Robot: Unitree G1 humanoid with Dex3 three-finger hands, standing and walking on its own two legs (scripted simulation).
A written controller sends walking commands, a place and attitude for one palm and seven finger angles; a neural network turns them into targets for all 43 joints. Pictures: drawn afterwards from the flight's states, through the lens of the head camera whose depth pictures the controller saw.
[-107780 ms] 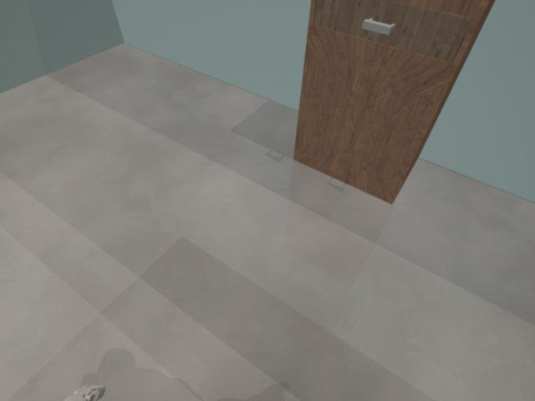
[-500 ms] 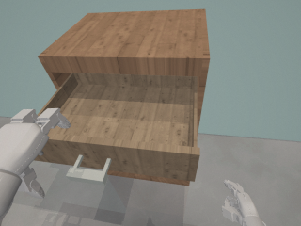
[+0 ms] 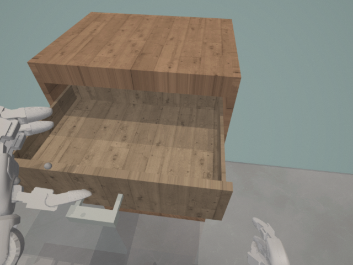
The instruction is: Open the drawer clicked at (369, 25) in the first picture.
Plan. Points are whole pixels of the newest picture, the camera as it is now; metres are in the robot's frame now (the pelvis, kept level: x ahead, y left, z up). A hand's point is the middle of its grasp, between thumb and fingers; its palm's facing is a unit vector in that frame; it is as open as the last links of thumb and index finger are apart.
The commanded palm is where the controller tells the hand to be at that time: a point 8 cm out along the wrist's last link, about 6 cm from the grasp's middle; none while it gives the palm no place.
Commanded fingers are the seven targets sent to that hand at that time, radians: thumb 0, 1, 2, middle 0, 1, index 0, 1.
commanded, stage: draw the hand back to the body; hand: left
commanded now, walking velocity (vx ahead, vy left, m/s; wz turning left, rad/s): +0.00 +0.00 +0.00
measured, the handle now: (97, 206) +0.22 +0.20 +0.04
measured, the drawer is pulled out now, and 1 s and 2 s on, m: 0.29 0.29 0.29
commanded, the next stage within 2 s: step back with the hand held close in 0.72 s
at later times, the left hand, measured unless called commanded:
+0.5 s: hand (46, 167) +0.19 +0.23 +0.21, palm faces +0.45 -0.80 -0.40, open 8.8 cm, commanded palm +0.14 +0.27 +0.23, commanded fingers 0.00 0.90 0.90 -0.20 -0.30 -0.20 -0.30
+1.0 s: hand (45, 169) +0.19 +0.22 +0.22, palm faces +0.42 -0.78 -0.46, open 7.4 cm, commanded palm +0.12 +0.27 +0.23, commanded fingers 0.00 0.90 0.90 -0.20 -0.30 -0.20 -0.30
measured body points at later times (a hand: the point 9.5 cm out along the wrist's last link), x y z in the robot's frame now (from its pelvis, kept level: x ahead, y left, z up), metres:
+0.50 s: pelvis +0.01 -0.01 +0.00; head +0.00 -0.03 +0.45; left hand +0.16 +0.27 +0.23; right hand +0.21 -0.22 -0.08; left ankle -0.03 +0.12 -0.74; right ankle +0.00 -0.12 -0.74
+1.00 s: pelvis -0.01 -0.01 +0.00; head +0.00 -0.03 +0.45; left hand +0.16 +0.26 +0.24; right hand +0.18 -0.24 -0.09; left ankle -0.03 +0.12 -0.74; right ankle +0.00 -0.12 -0.74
